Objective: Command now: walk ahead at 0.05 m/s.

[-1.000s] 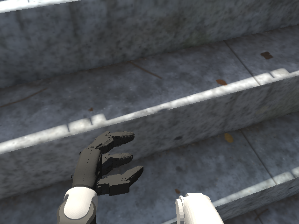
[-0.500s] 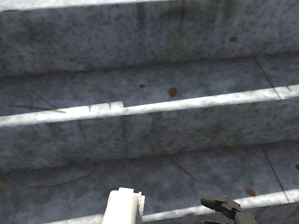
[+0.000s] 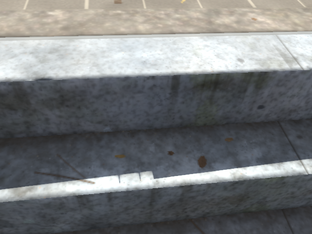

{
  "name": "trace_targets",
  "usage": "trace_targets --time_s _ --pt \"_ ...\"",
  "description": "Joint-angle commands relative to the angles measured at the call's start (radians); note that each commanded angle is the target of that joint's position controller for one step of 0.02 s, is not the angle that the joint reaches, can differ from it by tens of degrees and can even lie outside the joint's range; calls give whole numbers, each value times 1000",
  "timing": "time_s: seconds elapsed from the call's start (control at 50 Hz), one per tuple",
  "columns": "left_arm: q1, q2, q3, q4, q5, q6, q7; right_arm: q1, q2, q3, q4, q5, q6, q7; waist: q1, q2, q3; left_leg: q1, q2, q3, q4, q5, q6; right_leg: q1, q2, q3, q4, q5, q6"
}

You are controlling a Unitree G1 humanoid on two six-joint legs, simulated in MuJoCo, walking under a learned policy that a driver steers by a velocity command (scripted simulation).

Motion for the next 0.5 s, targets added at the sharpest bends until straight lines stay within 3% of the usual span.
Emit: trace_targets --time_s 0.02,0.04,0.06,0.08,0.1,0.12,0.14,0.16,0.18,0.2,0.22,0.24,0.26,0.28,0.3,0.32,0.34,0.36,0.38,0.42,0.44,0.5 --pt "48 257 26 42 -109 17 -64 -284 -24 59 -253 -83 -34 82 -61 111 -50 -31 144 -340 -536 124 142 -219 1 160 -153 -11 40" --pt "95 273 45 67 -83 21 -67 -334 -18 69 -287 -79 -26 110 -26 140 -100 4 201 -424 -524 159 194 -198 -32 170 -232 -10 94" --pt "88 -52 -19 13 5 44 5 -64 -75 -11 -88 10 -51 5 45 134 49 171 217 -380 -494 110 130 -141 -48 -4 -219 -17 71" --pt "71 -52 -26 18 10 52 22 27 -57 -3 -60 25 -54 -35 14 96 51 186 190 -370 -514 126 122 -153 -85 -41 -280 -28 79" --pt "66 -28 -18 27 -6 61 27 47 -67 -11 -75 17 -50 -60 -12 88 42 218 202 -376 -573 157 146 -109 -95 -110 -346 -90 92" --pt "11 -39 -25 18 -23 80 27 18 -37 -3 -98 5 -40 -80 -17 136 52 219 226 -410 -655 140 143 -47 -155 -104 -486 -153 94" --pt "36 -36 -30 18 -27 92 20 -41 -31 -1 -117 -9 -21 -87 8 179 35 198 196 -359 -646 123 135 45 -173 -123 -599 -154 88" --pt "15 -24 -35 -2 -37 85 12 -45 -42 -6 -123 -9 -6 -95 -4 224 43 196 176 -315 -662 106 129 115 -189 -159 -779 -226 73" --pt "3 -19 -36 -6 -52 82 8 1 -57 -13 -122 -16 12 -99 -31 227 50 214 165 -301 -677 96 134 183 -177 -206 -934 -344 61" --pt "69 -9 -29 40 -53 84 9 8 -61 -12 -131 -34 6 -84 -40 220 -14 209 209 -301 -749 275 136 376 -165 -247 -1012 -435 40" --pt "-51 61 -29 20 19 82 -107 -300 -6 49 -186 -58 -15 65 -26 1 -9 23 278 -376 -702 167 153 366 -168 -159 -913 -409 85" --pt "236 -60 -35 63 -43 60 -22 -24 -97 -13 -136 -8 -7 -10 20 214 -59 191 230 -287 -727 285 124 584 -161 -259 -1180 -348 4" --pt "248 -54 -41 104 -39 32 5 62 -80 -16 -59 -5 -10 -17 -8 123 -23 265 162 -233 -643 422 109 577 -102 -274 -1347 -376 -5" --pt "239 0 -35 102 -30 9 14 124 -69 -15 -49 5 -10 -14 -33 -7 -5 296 124 -203 -520 458 74 615 -165 -159 -1392 -255 -8" --pt "246 1 -48 106 -23 -4 23 137 -30 -3 -54 15 -5 -8 -54 -80 -36 252 106 -222 -494 346 28 695 -267 -8 -1447 4 -32" --pt "189 -22 -59 99 -12 -1 36 118 -20 2 -50 16 0 3 -75 -147 -37 295 87 -181 -589 343 -6 613 -294 58 -1508 -85 -67" --pt "186 -25 -58 100 -20 0 42 80 -48 -2 -43 7 3 4 -67 -75 -3 363 76 -176 -642 343 -8 561 -265 31 -1546 -195 -55" --pt "187 1 -50 108 -18 0 41 44 -48 0 -45 3 2 6 -56 -5 18 400 75 -178 -690 357 -5 551 -251 8 -1551 -246 -38" --pt "215 21 -42 113 -18 1 38 39 -49 1 -36 2 2 6 -47 24 27 422 77 -180 -712 352 2 560 -236 -17 -1558 -268 -25" --pt "248 38 -35 125 -17 4 36 65 -38 8 -16 -7 1 -2 -39 31 54 430 84 -178 -750 346 3 594 -222 -38 -1577 -263 -9" --pt "239 41 -32 126 -20 5 37 77 -43 9 -4 0 -1 -4 -33 35 57 419 92 -171 -763 358 4 618 -219 -50 -1569 -220 -10" --pt "274 41 -37 145 -22 9 37 104 -50 14 11 0 -4 -11 -25 39 60 410 100 -168 -785 319 4 654 -227 -52 -1581 -216 -15"
Velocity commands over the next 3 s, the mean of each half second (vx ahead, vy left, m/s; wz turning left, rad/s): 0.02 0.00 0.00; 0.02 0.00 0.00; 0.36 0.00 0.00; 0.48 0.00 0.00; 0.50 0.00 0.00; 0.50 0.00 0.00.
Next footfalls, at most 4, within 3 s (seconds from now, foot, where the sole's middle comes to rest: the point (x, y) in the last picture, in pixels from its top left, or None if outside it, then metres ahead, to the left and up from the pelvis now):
0.26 right None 0.14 -0.12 -0.69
1.84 left None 0.08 -0.01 -0.69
2.04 right None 0.30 -0.20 -0.47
2.50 left None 0.35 -0.01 -0.47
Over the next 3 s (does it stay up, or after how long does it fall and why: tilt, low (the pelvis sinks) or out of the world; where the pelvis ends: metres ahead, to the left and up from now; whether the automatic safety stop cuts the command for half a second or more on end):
stays up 0.46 -0.12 0.34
